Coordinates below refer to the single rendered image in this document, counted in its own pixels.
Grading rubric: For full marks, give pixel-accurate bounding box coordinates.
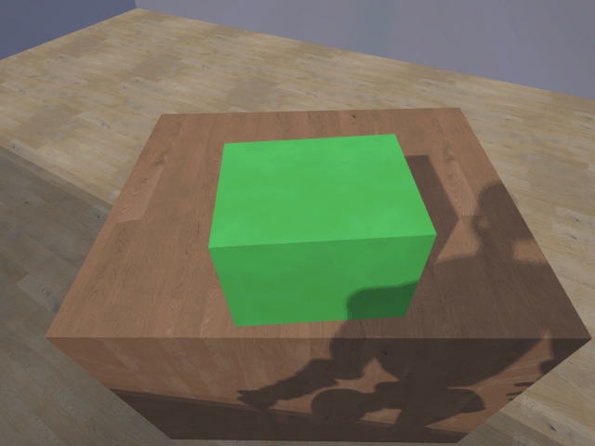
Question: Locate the pedestal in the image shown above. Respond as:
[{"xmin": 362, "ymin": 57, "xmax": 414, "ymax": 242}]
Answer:
[{"xmin": 45, "ymin": 108, "xmax": 592, "ymax": 443}]

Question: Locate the carton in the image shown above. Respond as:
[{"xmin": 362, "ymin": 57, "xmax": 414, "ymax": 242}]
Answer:
[{"xmin": 208, "ymin": 134, "xmax": 437, "ymax": 326}]

